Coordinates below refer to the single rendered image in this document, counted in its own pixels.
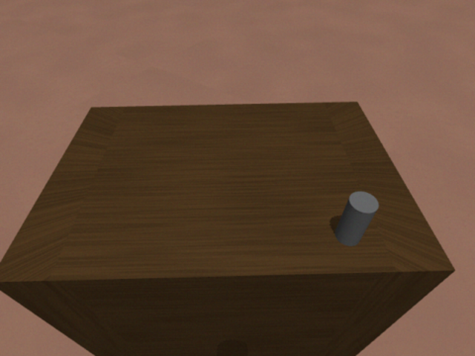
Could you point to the can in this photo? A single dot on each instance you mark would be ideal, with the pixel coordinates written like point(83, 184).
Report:
point(357, 215)

